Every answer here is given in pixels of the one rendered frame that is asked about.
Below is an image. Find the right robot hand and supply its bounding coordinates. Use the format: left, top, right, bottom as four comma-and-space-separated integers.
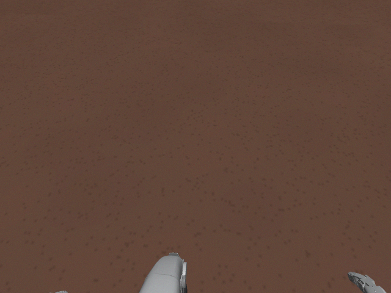
348, 272, 386, 293

